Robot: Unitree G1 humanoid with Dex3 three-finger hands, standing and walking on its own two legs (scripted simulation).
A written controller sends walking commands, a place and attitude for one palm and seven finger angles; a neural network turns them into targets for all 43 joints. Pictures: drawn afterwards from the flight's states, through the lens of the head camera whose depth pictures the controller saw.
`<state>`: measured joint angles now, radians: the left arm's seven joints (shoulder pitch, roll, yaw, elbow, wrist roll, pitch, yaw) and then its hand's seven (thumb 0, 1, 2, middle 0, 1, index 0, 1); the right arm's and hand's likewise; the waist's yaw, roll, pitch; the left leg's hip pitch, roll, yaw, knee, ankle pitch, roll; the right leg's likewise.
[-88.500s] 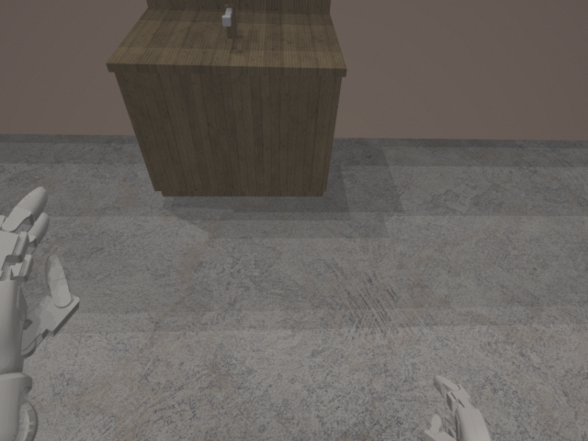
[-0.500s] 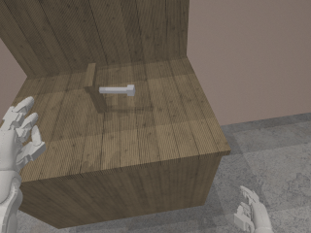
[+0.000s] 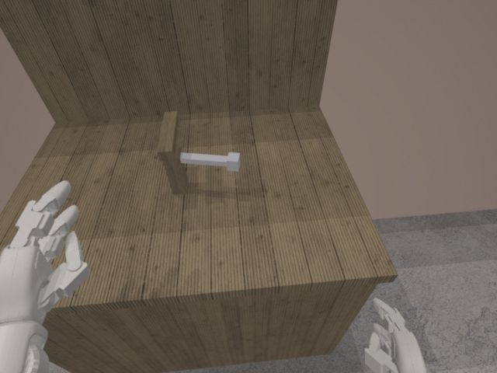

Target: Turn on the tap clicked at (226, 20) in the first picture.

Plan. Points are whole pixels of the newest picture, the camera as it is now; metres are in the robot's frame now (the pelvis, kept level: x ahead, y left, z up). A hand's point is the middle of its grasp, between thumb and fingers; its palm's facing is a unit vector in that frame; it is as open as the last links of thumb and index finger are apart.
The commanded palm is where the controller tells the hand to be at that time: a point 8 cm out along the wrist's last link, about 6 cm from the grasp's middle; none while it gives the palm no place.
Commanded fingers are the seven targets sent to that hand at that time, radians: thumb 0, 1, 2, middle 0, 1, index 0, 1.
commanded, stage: turn the palm inward beside the body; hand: left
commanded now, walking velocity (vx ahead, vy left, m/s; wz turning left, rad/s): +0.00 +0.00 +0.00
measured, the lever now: (233, 161) +0.51 +0.11 +0.05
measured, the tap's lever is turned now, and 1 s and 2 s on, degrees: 77 77 77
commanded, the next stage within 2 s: reach beside the lever's end, fingers flat in 1.00 s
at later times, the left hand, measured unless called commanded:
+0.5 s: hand (76, 329) +0.13 +0.21 +0.13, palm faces +0.40 -0.90 -0.16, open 7.4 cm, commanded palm +0.08 +0.26 +0.14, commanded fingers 0.00 0.90 0.90 -0.20 -0.30 -0.20 -0.30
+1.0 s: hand (101, 308) +0.16 +0.20 +0.13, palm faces +0.41 -0.90 -0.15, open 7.4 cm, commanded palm +0.11 +0.24 +0.14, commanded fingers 0.00 0.90 0.90 -0.20 -0.30 -0.20 -0.30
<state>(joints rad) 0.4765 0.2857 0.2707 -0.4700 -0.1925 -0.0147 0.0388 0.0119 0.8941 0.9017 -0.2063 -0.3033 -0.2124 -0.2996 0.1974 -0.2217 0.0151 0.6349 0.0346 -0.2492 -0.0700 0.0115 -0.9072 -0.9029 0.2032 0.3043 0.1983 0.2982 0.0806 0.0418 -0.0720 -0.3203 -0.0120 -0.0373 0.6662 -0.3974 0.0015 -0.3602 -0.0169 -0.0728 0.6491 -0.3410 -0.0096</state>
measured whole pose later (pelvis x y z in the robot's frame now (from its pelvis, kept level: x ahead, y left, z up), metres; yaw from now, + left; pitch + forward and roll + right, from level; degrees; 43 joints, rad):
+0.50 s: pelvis -0.04 -0.02 +0.00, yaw +1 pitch -1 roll +0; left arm 0.55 0.25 0.22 -0.49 -0.24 0.06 0.11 0.01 0.90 0.90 -0.20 -0.30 -0.21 -0.30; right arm 0.21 -0.24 0.04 0.64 0.06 -0.27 -0.10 0.01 -0.91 -0.90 0.20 0.30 0.20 0.30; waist 0.08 0.06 -0.05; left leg -0.33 0.00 -0.06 0.69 -0.35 -0.01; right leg -0.36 -0.01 -0.09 0.67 -0.30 -0.03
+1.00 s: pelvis -0.02 -0.03 +0.00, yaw +2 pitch +2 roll +0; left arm 0.57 0.24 0.22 -0.50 -0.26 0.04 0.09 0.01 0.90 0.90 -0.20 -0.30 -0.21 -0.30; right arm 0.21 -0.25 0.02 0.65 0.05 -0.30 -0.09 0.01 -0.91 -0.90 0.20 0.30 0.20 0.30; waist 0.08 0.08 -0.06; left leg -0.34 0.02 -0.08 0.69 -0.39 -0.03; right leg -0.37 0.01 -0.12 0.67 -0.34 -0.05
